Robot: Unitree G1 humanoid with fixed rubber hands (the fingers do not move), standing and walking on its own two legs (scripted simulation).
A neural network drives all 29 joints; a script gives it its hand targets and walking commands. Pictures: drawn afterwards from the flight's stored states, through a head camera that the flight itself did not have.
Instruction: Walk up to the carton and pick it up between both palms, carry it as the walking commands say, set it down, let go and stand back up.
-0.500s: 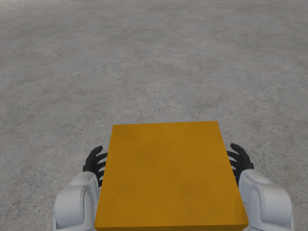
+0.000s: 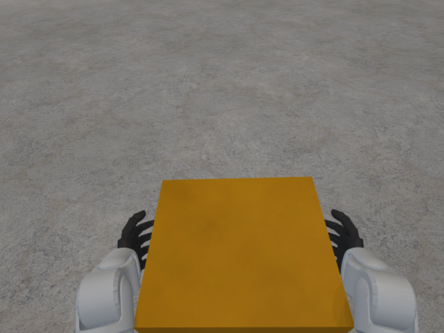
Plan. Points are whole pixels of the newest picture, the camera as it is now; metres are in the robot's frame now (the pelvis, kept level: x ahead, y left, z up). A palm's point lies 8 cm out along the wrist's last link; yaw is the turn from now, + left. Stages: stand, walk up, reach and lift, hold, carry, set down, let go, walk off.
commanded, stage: carry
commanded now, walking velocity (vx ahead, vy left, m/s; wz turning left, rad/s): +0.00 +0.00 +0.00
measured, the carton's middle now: (238, 273) +0.26 +0.00 +0.01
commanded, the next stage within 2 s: none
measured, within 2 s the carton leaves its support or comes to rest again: neither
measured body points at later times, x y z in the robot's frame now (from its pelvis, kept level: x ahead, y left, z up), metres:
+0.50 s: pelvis +0.01 +0.03 +0.00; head -0.01 +0.03 +0.45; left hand +0.28 +0.21 +0.06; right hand +0.27 -0.15 +0.06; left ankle +0.02 +0.12 -0.73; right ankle +0.06 -0.08 -0.73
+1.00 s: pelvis +0.02 +0.04 +0.00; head +0.00 +0.04 +0.45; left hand +0.29 +0.22 +0.06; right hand +0.28 -0.14 +0.06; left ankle +0.02 +0.12 -0.73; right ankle +0.06 -0.08 -0.73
